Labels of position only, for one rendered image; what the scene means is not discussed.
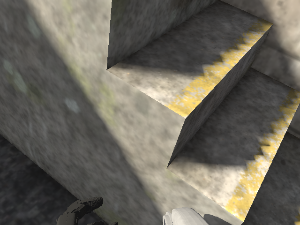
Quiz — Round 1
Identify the right robot thigh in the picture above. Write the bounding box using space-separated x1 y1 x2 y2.
162 206 209 225

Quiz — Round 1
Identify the left robot hand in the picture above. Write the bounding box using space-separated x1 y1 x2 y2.
56 197 118 225

